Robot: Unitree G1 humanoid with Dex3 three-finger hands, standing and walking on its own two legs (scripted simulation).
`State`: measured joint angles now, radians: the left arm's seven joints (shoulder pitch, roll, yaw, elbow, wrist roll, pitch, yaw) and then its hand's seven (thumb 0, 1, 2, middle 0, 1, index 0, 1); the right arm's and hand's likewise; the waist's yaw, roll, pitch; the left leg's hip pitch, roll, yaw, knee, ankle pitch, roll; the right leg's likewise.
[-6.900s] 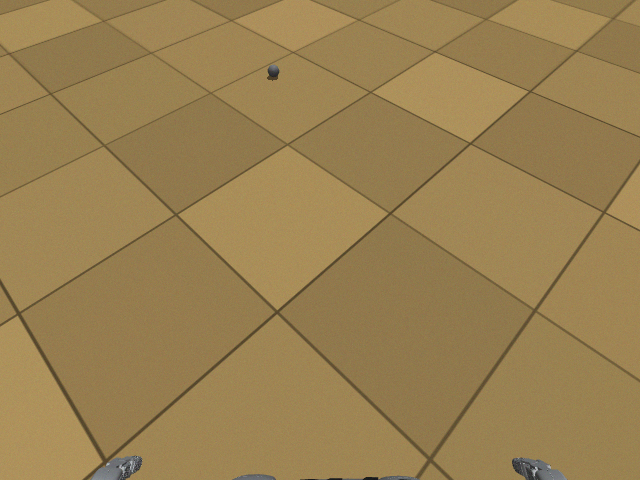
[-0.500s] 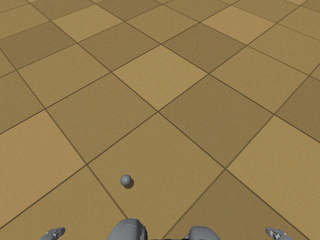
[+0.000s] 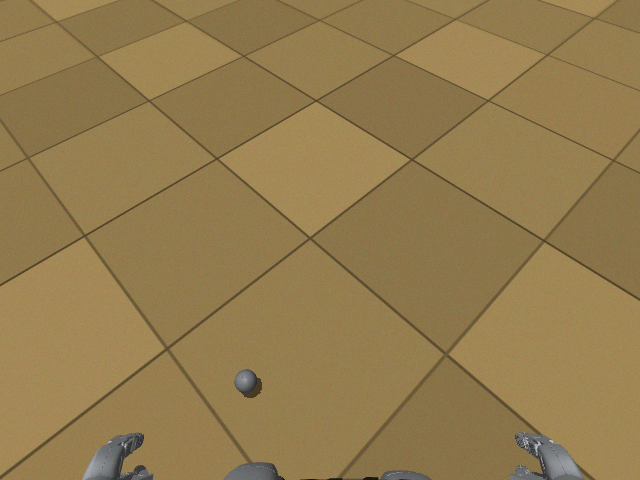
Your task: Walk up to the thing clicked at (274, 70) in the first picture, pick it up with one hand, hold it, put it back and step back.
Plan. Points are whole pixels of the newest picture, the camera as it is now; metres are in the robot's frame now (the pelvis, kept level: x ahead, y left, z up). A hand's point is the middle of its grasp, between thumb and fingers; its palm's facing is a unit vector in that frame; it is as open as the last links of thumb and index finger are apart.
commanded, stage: walk up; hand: left
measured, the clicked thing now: (245, 381) +0.40 +0.25 -0.74
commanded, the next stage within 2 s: stand in 0.84 s
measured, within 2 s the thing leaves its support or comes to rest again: neither
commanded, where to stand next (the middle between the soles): +0.03 +0.01 m, yaw +2 degrees
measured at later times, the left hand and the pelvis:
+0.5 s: hand out of the picture +0.09 +0.26 -0.15, palm faces -0.01 -0.95 -0.32, open 7.4 cm; pelvis +0.00 +0.01 +0.01, yaw +0 degrees
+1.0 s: hand out of the picture +0.09 +0.26 -0.15, palm faces +0.00 -0.94 -0.33, open 7.4 cm; pelvis +0.01 +0.01 +0.01, yaw +0 degrees
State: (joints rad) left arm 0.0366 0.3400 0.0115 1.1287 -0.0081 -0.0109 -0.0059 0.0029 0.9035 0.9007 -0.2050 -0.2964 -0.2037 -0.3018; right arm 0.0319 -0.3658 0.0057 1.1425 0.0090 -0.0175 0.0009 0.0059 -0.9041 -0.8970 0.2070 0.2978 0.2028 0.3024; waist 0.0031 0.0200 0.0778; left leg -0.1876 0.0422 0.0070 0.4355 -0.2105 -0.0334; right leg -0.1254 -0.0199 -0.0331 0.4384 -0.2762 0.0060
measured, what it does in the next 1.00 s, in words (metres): stands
